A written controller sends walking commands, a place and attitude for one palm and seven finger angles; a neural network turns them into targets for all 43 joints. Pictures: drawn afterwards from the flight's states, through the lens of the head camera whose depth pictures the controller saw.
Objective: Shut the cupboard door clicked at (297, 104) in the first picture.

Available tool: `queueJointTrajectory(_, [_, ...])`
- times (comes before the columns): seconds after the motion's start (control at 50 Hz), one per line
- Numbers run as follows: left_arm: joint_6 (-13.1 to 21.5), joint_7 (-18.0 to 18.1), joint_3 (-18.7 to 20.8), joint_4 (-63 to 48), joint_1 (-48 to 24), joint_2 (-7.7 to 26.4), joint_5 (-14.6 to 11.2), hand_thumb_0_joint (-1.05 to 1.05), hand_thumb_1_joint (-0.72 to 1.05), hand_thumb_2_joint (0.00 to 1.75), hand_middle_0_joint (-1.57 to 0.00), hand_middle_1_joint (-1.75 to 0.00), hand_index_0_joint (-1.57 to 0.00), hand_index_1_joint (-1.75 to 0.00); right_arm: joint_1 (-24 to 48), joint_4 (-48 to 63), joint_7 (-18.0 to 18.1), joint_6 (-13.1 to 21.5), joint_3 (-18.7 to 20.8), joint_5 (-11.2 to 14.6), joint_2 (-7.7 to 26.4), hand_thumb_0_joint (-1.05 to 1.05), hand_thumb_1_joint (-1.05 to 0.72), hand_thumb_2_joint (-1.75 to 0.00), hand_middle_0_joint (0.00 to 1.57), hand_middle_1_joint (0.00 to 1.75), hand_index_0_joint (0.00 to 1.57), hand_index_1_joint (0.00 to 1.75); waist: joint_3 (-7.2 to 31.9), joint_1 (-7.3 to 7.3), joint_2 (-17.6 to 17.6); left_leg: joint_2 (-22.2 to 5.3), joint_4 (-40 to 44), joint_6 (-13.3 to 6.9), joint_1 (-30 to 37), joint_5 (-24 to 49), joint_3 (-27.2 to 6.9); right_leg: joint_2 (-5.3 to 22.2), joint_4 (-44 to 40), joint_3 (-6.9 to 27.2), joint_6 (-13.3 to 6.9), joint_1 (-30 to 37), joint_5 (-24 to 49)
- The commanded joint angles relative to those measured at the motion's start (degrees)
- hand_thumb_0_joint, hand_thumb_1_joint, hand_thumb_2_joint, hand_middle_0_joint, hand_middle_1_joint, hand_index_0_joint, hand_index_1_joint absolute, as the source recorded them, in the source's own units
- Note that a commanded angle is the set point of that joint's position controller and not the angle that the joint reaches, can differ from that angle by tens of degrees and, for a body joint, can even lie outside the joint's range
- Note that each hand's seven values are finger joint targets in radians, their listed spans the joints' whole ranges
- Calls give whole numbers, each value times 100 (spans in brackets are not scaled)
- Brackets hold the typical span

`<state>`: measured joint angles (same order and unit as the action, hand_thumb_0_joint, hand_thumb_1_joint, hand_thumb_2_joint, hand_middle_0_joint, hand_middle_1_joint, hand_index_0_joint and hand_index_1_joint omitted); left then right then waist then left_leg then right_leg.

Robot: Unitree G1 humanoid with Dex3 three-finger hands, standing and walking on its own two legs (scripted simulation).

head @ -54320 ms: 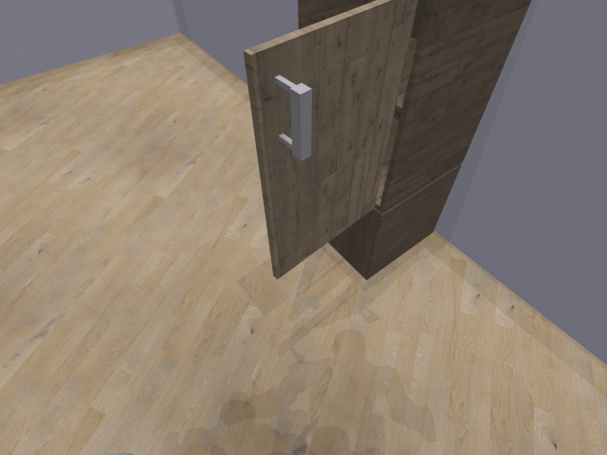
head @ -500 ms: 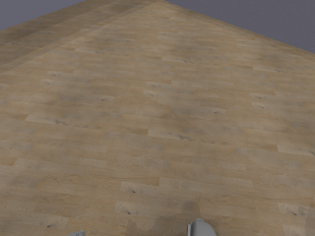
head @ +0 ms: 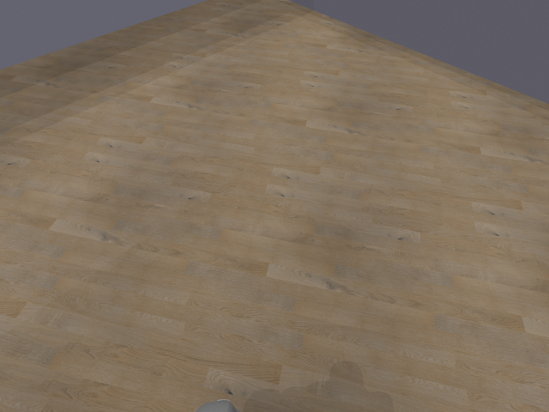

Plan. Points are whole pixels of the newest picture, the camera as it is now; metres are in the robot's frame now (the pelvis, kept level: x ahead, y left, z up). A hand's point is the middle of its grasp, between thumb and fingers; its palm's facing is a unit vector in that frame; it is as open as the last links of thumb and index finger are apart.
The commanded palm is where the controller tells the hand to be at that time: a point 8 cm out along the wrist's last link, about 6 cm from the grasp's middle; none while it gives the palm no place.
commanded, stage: turn to face it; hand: left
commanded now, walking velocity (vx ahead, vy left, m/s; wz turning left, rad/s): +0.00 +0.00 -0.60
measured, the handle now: out of the picture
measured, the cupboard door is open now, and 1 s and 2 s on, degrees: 22 22 22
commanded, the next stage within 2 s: none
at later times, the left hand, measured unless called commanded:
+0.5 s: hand (171, 399) +0.16 +0.19 -0.17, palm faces -0.20 -0.94 -0.26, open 7.3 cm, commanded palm none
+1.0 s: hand (242, 309) +0.31 +0.09 -0.15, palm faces -0.58 -0.77 -0.26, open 7.3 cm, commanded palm none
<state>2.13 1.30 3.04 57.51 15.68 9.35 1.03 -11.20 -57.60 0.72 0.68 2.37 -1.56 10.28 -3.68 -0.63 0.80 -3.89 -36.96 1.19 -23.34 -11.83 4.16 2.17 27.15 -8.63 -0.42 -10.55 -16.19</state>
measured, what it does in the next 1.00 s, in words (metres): steps on the spot, turning right: left foot, then right foot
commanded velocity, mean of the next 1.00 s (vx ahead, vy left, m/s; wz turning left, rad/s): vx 0.00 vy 0.00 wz -0.60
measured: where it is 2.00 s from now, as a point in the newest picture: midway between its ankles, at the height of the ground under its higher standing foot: outside the picture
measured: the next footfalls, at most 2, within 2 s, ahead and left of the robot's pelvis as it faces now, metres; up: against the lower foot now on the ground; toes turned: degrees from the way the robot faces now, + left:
left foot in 0.02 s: +0.11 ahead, +0.12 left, +0.00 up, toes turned +5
right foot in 0.34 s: +0.07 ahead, -0.12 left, +0.00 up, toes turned -16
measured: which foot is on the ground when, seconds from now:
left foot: up 0.00-0.00, down 0.02-0.34, up 0.36-0.60, down 0.62-0.98, up 1.00-1.00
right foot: down 0.00-0.04, up 0.06-0.32, down 0.34-0.62, up 0.64-0.98, down 1.00-1.00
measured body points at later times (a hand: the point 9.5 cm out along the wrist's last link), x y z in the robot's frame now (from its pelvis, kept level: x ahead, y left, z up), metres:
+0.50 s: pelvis +0.05 +0.00 -0.01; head +0.10 -0.02 +0.44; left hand +0.17 +0.24 -0.15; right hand +0.09 -0.27 -0.15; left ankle +0.07 +0.12 -0.69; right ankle +0.04 -0.11 -0.74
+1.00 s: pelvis +0.07 +0.00 -0.01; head +0.11 -0.03 +0.43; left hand +0.34 +0.13 -0.13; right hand -0.06 -0.23 -0.16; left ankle +0.12 +0.12 -0.73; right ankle +0.00 -0.09 -0.74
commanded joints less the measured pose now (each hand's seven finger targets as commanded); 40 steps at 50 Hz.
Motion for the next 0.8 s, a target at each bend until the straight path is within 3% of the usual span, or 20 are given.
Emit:
queueJointTrajectory(0.0, [-111, -2, 107, -303, 259, 463, -33, 0, 90, 90, -20, -30, -20, -30, -1132, 14, 47, 119, 105, -7, 912, 0, -90, -90, 20, 30, 20, 30, 750, 357, 755, -1152, 1080, -482, 2330, 2481, -935, 122, 573, 540, -69, -1265, 42])
queueJointTrajectory(0.02, [-169, -19, 97, -364, 272, 365, -33, 0, 90, 90, -20, -30, -20, -30, -1148, 51, 103, 73, 157, -41, 1227, 0, -90, -90, 20, 30, 20, 30, 617, 403, 1196, -1915, 1451, -953, 2105, 2297, -1453, -190, 1460, 307, 59, -1461, -1614])
queueJointTrajectory(0.06, [-301, -82, 130, -445, -154, 528, -18, 0, 90, 90, -20, -30, -20, -30, -820, 200, 206, 52, 159, -64, 1252, 0, -90, -90, 20, 30, 20, 30, 522, 444, 1513, -2264, 1723, -1309, 2085, 2395, -1711, -1, 3133, 691, 103, -2092, -2124])
queueJointTrajectory(0.1, [-364, -167, 202, -419, -174, 515, -22, 0, 90, 90, -20, -30, -20, -30, -250, 432, 207, -8, 125, -59, 1151, 0, -90, -90, 20, 30, 20, 30, 413, 212, 923, -2024, 1709, -1175, 1526, 2118, -990, 124, 3180, 733, 141, -1792, -1701])
queueJointTrajectory(0.14, [-442, -218, 224, -390, 53, 421, 1, 0, 90, 90, -20, -30, -20, -30, 127, 577, 187, -61, 163, -58, 1170, 0, -90, -90, 20, 30, 20, 30, 478, 74, 903, -1805, 1744, -963, 1164, 1255, -409, 95, 2664, 509, 176, -1304, -1355])
queueJointTrajectory(0.26, [-423, -262, 312, -529, 352, 505, 59, 0, 90, 90, -20, -30, -20, -30, 381, 709, 113, -204, 294, 13, 1182, 0, -90, -90, 20, 30, 20, 30, 306, -111, 665, -1516, 1022, -539, 614, -169, 184, -190, 784, 113, 153, -351, 126])
queueJointTrajectory(0.28, [-411, -248, 361, -532, 531, 677, 70, 0, 90, 90, -20, -30, -20, -30, 492, 782, 91, -214, 303, 31, 1102, 0, -90, -90, 20, 30, 20, 30, 305, -254, 362, -1266, 474, -333, 328, -487, 397, -5, 247, 493, 38, -72, 445])
queueJointTrajectory(0.3, [-342, -201, 439, -575, 609, 1170, 128, 0, 90, 90, -20, -30, -20, -30, 527, 934, 61, -232, 267, 78, 780, 0, -90, -90, 20, 30, 20, 30, 254, -331, -1008, -531, -727, 39, -342, -1458, 831, 975, -679, 2129, -381, 143, 826])
queueJointTrajectory(0.32, [-305, -151, 476, -591, 717, 1590, 92, 0, 90, 90, -20, -30, -20, -30, 810, 1174, 29, -253, 191, 96, 566, 0, -90, -90, 20, 30, 20, 30, 229, -519, -1724, 104, -2032, 173, -979, -2526, 445, 1892, -1265, 3452, -1075, 103, 1566])
queueJointTrajectory(0.34, [-303, -85, 478, -648, 662, 1592, 63, 0, 90, 90, -20, -30, -20, -30, 918, 1229, 58, -303, 205, 86, 677, 0, -90, -90, 20, 30, 20, 30, 248, -454, -1381, 27, -2727, 137, -1103, -2272, -257, 1902, -1343, 3684, -1298, -81, 1109])
queueJointTrajectory(0.36, [-313, -21, 484, -691, 314, 1452, 78, 0, 90, 90, -20, -30, -20, -30, 902, 1210, 58, -295, 238, 87, 713, 0, -90, -90, 20, 30, 20, 30, 259, -308, -1508, -40, -3006, 139, -1302, -1939, -453, 1717, -1231, 3631, -1311, -5, 1083])
queueJointTrajectory(0.38, [-319, -3, 441, -783, -15, 1330, 83, 0, 90, 90, -20, -30, -20, -30, 731, 1155, 63, -254, 225, 82, 790, 0, -90, -90, 20, 30, 20, 30, 392, -140, -1338, -145, -2922, 164, -1270, -1643, -575, 1539, -977, 3099, -1231, 130, 1368])
queueJointTrajectory(0.42, [-299, -7, 411, -881, -201, 1238, 87, 0, 90, 90, -20, -30, -20, -30, 539, 1066, 56, -200, 176, 79, 699, 0, -90, -90, 20, 30, 20, 30, 769, -48, -1053, -73, -2270, 242, -857, -1510, -406, 1255, -553, 2484, -1091, 362, 2406])
queueJointTrajectory(0.5, [-346, -51, 449, -874, -201, 1474, 79, 0, 90, 90, -20, -30, -20, -30, 375, 1063, 73, -173, 114, 127, 563, 0, -90, -90, 20, 30, 20, 30, 872, -88, -855, 214, -629, 253, -103, -1270, -165, 1068, -227, 2503, -997, 348, 3020])
queueJointTrajectory(0.56, [-414, -83, 410, -946, -565, 1365, 13, 0, 90, 90, -20, -30, -20, -30, -211, 928, 110, -104, 122, 133, 737, 0, -90, -90, 20, 30, 20, 30, 857, 215, -846, 155, 1114, 190, 1204, -75, -225, 677, 170, 2360, -496, -501, 2157])
queueJointTrajectory(0.58, [-443, -118, 352, -1062, -531, 1094, -39, 0, 90, 90, -20, -30, -20, -30, -342, 922, 139, -26, 172, 63, 1140, 0, -90, -90, 20, 30, 20, 30, 970, 229, 246, -670, 1777, -75, 1892, 367, -1030, 90, 765, 1938, -161, -1273, 1152])
queueJointTrajectory(0.6, [-440, -177, 275, -1222, -526, 849, -59, 0, 90, 90, -20, -30, -20, -30, -519, 963, 152, -9, 255, -7, 1661, 0, -90, -90, 20, 30, 20, 30, 925, 271, 1636, -2049, 2016, -751, 2176, 1533, -2251, -495, 2039, 1076, 156, -2055, -1355])
queueJointTrajectory(0.62, [-454, -192, 289, -1216, -639, 1042, 18, 0, 90, 90, -20, -30, -20, -30, -569, 962, 167, -30, 237, -38, 1668, 0, -90, -90, 20, 30, 20, 30, 863, 342, 1286, -2399, 1990, -1137, 1865, 1676, -2331, -365, 3219, 1105, 192, -2059, -1978])
queueJointTrajectory(0.68, [-506, -283, 325, -1112, -799, 1006, 12, 0, 90, 90, -20, -30, -20, -30, -119, 1098, 197, -16, 155, -48, 1357, 0, -90, -90, 20, 30, 20, 30, 494, 88, 777, -1808, 1615, -1029, 1752, 3036, -1129, -60, 4023, 1026, 342, -2289, -1364])
queueJointTrajectory(0.78, [-575, -362, 235, -1234, -1112, 816, 3, 0, 90, 90, -20, -30, -20, -30, -454, 923, 180, -45, 202, -34, 1358, 0, -90, -90, 20, 30, 20, 30, 665, 255, 971, -1590, 1422, -857, 2147, 3090, -223, -42, 2829, 609, 354, -1851, -997])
